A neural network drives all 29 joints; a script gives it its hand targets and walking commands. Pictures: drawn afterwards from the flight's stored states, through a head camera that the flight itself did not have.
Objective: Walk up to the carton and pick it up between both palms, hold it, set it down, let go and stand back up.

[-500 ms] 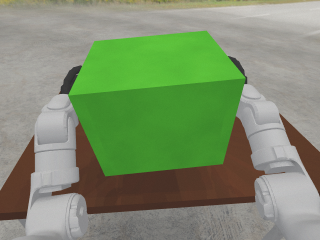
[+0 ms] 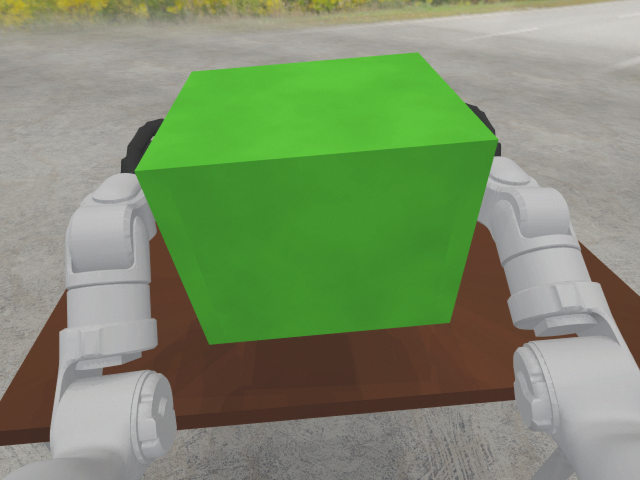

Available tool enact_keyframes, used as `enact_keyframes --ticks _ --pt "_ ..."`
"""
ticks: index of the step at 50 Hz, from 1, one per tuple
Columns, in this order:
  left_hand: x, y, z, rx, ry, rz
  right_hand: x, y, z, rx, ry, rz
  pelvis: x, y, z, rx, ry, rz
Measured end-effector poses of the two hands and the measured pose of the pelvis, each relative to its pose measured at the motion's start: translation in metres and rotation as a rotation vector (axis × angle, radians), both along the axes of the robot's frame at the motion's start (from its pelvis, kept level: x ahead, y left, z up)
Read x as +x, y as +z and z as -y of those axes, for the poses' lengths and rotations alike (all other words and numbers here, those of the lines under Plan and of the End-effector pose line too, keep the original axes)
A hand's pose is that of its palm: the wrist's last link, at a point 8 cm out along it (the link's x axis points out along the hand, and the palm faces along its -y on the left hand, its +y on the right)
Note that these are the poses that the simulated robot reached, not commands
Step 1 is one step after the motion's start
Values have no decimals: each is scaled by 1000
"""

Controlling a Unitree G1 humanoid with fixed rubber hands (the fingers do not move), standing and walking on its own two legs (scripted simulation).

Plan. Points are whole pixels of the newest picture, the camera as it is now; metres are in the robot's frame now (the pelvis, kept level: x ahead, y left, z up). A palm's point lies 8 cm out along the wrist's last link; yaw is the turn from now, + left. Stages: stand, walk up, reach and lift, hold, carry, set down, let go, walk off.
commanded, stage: reach and lift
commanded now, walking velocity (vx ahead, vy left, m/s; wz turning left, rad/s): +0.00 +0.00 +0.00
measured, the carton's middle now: (317, 193) +0.39 +0.01 +0.24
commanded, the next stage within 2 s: hold in 0.04 s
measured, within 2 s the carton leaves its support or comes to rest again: neither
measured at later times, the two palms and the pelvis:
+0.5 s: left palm (147, 187) +0.36 +0.20 +0.26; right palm (483, 167) +0.38 -0.19 +0.29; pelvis +0.00 +0.00 +0.00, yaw +0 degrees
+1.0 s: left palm (141, 165) +0.36 +0.20 +0.28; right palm (488, 142) +0.38 -0.18 +0.32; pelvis +0.00 +0.00 +0.00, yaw +0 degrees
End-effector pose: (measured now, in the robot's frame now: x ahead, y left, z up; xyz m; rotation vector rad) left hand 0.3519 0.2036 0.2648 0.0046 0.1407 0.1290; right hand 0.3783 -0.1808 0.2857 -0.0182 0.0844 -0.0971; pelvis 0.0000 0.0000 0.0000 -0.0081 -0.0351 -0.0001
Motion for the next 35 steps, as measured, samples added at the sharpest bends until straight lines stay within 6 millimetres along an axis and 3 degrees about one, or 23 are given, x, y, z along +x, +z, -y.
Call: enact_keyframes --ticks 11,24,35 --pt "11 5 -4 -5 -24 -21 6 19 -4 -40 -14 -26 6 0 -2 1 -2 7" --pt "5 -4 4 18 -13 -38 3 2 4 -18 -6 -53 2 0 -4 -4 -3 11" --pt "3 16 11 7 -9 -16 -3 7 11 -11 -12 -36 0 0 0 -3 -4 0"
